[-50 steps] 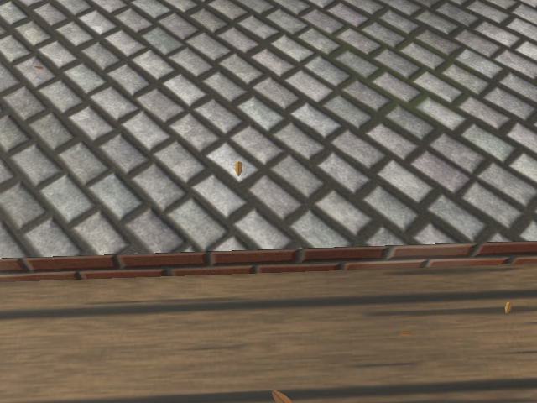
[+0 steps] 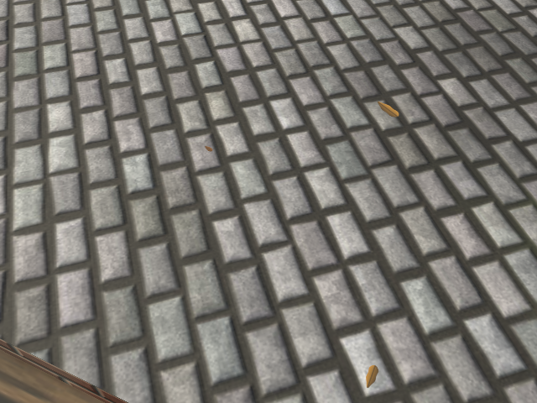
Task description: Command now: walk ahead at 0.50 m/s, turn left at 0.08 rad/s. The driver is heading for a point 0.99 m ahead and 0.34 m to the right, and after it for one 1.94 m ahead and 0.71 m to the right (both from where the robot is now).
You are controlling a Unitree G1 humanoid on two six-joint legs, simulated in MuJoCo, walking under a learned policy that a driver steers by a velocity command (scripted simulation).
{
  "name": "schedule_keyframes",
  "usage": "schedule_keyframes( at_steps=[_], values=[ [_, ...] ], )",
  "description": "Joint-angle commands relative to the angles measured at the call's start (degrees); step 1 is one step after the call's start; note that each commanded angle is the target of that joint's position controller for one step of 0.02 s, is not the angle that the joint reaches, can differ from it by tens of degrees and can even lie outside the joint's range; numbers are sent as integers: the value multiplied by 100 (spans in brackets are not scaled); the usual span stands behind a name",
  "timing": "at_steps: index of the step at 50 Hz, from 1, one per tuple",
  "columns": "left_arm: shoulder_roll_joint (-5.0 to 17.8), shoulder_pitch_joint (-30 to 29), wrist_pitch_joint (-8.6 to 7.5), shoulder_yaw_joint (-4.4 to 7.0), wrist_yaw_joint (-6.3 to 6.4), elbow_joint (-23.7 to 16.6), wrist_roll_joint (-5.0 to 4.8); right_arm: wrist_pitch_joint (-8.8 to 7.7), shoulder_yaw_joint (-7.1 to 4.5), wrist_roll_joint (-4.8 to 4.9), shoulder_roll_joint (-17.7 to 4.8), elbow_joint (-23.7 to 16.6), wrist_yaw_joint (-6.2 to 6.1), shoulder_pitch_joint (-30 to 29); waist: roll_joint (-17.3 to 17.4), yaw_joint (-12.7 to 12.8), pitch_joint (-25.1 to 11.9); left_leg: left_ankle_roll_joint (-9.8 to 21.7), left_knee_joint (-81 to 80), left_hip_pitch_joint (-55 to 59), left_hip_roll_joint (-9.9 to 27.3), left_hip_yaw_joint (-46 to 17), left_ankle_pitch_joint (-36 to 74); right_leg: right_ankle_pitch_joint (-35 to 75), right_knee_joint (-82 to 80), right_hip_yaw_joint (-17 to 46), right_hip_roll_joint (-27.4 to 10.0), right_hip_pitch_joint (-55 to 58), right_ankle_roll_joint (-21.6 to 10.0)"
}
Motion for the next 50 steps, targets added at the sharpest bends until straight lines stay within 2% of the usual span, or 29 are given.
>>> schedule_keyframes(
  at_steps=[1,2,5,6,8,11,13,15,17,18,21,22,23,24,25,26,27,28,29,30,31,33,34,35,37,41,45,48,50],
  values=[
    [634,-210,-64,164,-26,-462,50,1,-235,84,-719,166,-63,1065,432,-448,-182,786,-1863,1832,1648,-2241,-427,479,1335,317,-373,-2385,-108],
    [568,-101,-4,151,-65,-419,104,-47,-191,101,-582,203,-81,977,493,-278,-87,669,-2030,1489,1461,-1968,-178,713,1203,313,-456,-2155,-46],
    [351,-99,157,143,-146,-401,148,-200,-193,116,-569,461,-50,1356,392,-143,-172,745,-2048,1390,1335,-1539,844,837,1811,153,-401,-2380,101],
    [172,-208,212,126,-109,-420,128,-225,-197,90,-526,633,-50,1735,659,-251,-210,938,-2037,1468,1385,-1573,813,577,2802,-46,-274,-2789,115],
    [56,-977,265,71,-13,-807,90,-235,-166,93,-483,817,-65,2068,483,-354,83,1057,-2127,1638,1520,-1724,-120,293,3890,36,-399,-4281,37],
    [-274,-2018,250,-114,111,-1402,66,-274,-64,5,-345,1099,-73,2570,293,-459,428,1063,-2059,1879,1802,-1994,-1041,-336,5664,142,-365,-6433,-165],
    [-510,-2585,234,-289,138,-1856,97,-314,-6,11,-318,1304,-123,2722,155,-346,547,853,-2115,1607,1760,-1865,-1173,-360,5800,198,-357,-6899,-292],
    [-498,-2966,235,-422,124,-2231,79,-320,70,92,-295,1425,-171,2701,64,-306,597,633,-2457,1152,1395,-1453,-1017,-271,4667,-215,-385,-6528,-266],
    [-320,-2888,315,-445,36,-2371,113,-268,69,213,-412,1411,-344,2600,45,-229,435,751,-3223,899,1390,-1136,365,187,2980,-430,-500,-5104,-259],
    [-325,-2703,340,-446,0,-2282,87,-264,89,231,-365,1355,-335,2599,-17,-273,228,740,-3294,1102,1385,-807,1452,353,2449,-538,-507,-4415,-327],
    [-308,-2003,342,-428,-1,-1975,-50,-229,19,339,-718,1231,-254,2555,516,-5,-550,606,-2242,1811,1378,34,6881,274,939,-1245,187,-2229,-633],
    [-129,-1498,289,-327,22,-1829,-69,-179,-48,256,-867,1245,-234,2621,863,237,-996,540,-1261,2296,1526,33,8466,11,650,-1286,481,-1677,-693],
    [38,-799,233,-220,23,-1623,-73,-132,-141,184,-1020,1213,-214,2556,1165,541,-1408,402,-123,2686,1659,49,8987,-246,48,-1033,659,-1121,-827],
    [350,-82,182,-64,7,-1419,15,-165,-226,176,-1073,1122,-167,2446,1228,881,-1829,255,1341,2306,1536,101,8363,-319,-565,-140,490,-80,-1085],
    [998,451,172,169,41,-1076,53,-258,-165,304,-549,755,-23,2569,-287,742,-2100,-90,3688,157,551,38,4764,-1117,-2153,3026,-910,1232,-1755],
    [1436,177,167,288,98,-1122,-124,-445,-42,-86,-131,774,184,2192,-1656,555,-2606,-183,5892,-1210,-474,-944,-85,-35,-4798,6343,-1612,1958,-2101],
    [1023,-428,50,157,77,-1188,-56,-549,-168,117,-206,627,344,2213,-881,90,-1883,-160,6951,-2046,-183,-1536,-251,-321,-4881,6235,-1910,1419,-1837],
    [487,-577,-73,32,-49,-1090,-65,-504,-128,244,-265,338,296,1440,150,84,-955,-57,7291,-2251,-12,-1224,-320,-323,-4575,5287,-1761,414,-1550],
    [65,-659,-187,-94,-198,-837,-29,-472,-86,214,-153,-11,201,826,772,-176,-234,101,7181,-2343,256,-994,-366,712,-4209,3892,-1340,-663,-1283],
    [-234,-894,-247,-181,-277,-686,69,-370,-54,184,-6,-205,122,973,503,-626,-254,253,7393,-2376,491,-976,-174,627,-4270,3286,-1150,-1038,-981],
    [-375,-1047,-260,-222,-313,-625,78,-279,-26,238,-33,-289,66,1108,139,-796,-150,293,7426,-2413,577,-903,-185,805,-4335,2711,-842,-1347,-999],
    [-282,-877,-258,-206,-316,-456,-78,-219,97,212,145,-485,-1,1069,9,-930,-19,280,6957,-2854,652,-748,67,1708,-4272,1627,-375,-1333,-933],
    [-114,-929,-251,-165,-289,-521,-111,-187,127,165,102,-634,-13,936,129,-1002,-68,154,5612,-2620,754,-592,373,1703,-4407,1228,-96,-1505,-841],
    [51,-807,-286,-113,-251,-573,-113,-182,75,87,-71,-722,-50,637,86,-822,-126,17,4894,-2398,697,-306,633,2301,-4611,1032,42,-1503,-860],
    [314,-314,-349,-31,-132,-547,-140,-229,32,-18,-106,-961,-121,-11,-137,-505,-431,-250,3924,-2207,567,-84,1162,3412,-4749,1120,37,-1051,-722],
    [473,660,-240,86,196,-470,-242,-275,15,220,7,-1295,-101,-1251,-272,88,-478,-644,1312,-2524,280,-270,1558,3616,-4816,1539,-254,792,-516],
    [608,937,-75,210,305,-581,-267,-387,-78,308,-224,-1487,111,-1979,-558,296,-354,-697,7,-2740,166,-516,1415,3417,-4528,2144,-667,2078,-618],
    [610,891,41,285,318,-648,-254,-517,-136,266,-297,-1552,216,-2059,-560,229,-279,-493,-546,-2216,59,-596,1254,3775,-4131,2372,-743,2292,-656],
    [750,529,80,358,293,-803,-203,-585,-251,259,-478,-1414,168,-1472,-713,-99,-484,-290,-748,-842,-131,-488,957,4904,-3622,2304,-610,1819,-663]
  ],
)
Velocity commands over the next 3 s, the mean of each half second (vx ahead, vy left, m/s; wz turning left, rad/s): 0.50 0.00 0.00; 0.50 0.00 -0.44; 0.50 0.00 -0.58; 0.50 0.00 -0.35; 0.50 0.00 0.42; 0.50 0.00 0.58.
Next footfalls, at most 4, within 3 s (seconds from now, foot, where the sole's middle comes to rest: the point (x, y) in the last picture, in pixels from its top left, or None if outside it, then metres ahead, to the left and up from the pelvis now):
0.48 right None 0.44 -0.11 -0.65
1.04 left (306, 255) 0.82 -0.04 -0.65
1.58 right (439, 227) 0.94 -0.41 -0.65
2.08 left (431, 136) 1.30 -0.44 -0.65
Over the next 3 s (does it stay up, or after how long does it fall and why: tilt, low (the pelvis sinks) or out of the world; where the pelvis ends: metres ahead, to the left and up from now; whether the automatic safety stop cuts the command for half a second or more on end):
stays up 1.52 -0.65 0.12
